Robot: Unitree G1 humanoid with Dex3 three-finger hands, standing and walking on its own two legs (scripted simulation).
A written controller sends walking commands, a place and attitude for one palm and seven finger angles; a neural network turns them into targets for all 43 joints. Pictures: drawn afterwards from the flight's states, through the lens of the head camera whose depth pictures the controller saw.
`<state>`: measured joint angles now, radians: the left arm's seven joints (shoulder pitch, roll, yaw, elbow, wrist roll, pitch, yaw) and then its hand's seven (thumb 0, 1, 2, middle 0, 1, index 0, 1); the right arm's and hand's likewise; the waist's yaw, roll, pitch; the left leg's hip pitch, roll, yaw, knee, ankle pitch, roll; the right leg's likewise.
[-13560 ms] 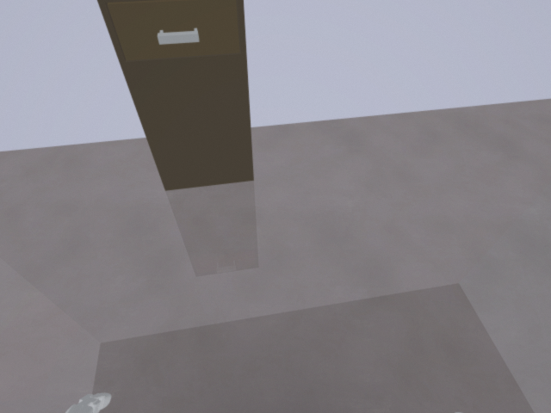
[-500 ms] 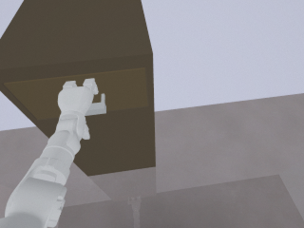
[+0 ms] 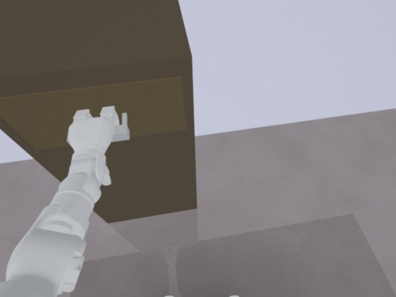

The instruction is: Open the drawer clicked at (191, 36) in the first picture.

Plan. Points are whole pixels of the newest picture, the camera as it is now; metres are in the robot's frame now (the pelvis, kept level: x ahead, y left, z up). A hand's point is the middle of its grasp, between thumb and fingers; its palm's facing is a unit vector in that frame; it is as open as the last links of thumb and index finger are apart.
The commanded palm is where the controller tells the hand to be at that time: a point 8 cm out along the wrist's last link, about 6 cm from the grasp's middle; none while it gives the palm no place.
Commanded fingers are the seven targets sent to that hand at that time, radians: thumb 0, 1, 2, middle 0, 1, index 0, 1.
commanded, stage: lower the fingers behind the handle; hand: left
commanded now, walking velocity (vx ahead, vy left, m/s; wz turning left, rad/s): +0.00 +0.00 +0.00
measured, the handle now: (100, 127) +0.48 +0.23 +0.02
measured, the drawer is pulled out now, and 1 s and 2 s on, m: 0.00 0.00 0.01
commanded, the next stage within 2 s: close the thumb around the handle in 0.48 s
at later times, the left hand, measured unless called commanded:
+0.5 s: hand (101, 148) +0.44 +0.23 +0.00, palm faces -0.02 -0.03 -1.00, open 13.8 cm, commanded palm +0.42 +0.22 +0.06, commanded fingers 0.00 -0.50 0.30 -0.30 -1.20 -0.30 -1.20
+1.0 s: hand (103, 148) +0.44 +0.22 +0.00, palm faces -0.04 -0.03 -1.00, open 9.0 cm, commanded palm +0.42 +0.22 +0.06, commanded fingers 0.00 0.73 0.83 -0.39 -1.33 -0.39 -1.33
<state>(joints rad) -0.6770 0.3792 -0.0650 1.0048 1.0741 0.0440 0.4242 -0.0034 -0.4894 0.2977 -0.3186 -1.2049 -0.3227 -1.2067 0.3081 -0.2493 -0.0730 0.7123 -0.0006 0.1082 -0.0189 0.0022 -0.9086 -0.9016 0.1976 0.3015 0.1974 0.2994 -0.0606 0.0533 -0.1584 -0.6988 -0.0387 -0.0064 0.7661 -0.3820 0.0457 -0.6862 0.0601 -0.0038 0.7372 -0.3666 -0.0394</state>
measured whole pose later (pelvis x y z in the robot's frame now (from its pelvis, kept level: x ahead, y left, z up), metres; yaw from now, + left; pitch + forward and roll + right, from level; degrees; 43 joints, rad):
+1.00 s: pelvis +0.00 +0.01 +0.00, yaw +0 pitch +18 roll -1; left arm -0.67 0.37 -0.07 1.00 1.07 0.05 0.41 0.00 0.21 0.60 -0.37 -1.28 -0.37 -1.28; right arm 0.31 -0.24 -0.06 0.70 0.00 0.12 -0.02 0.00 -0.91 -0.90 0.20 0.30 0.20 0.30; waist -0.06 0.06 -0.16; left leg -0.71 -0.04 0.00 0.79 -0.40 0.05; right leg -0.69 0.06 0.00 0.75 -0.38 -0.03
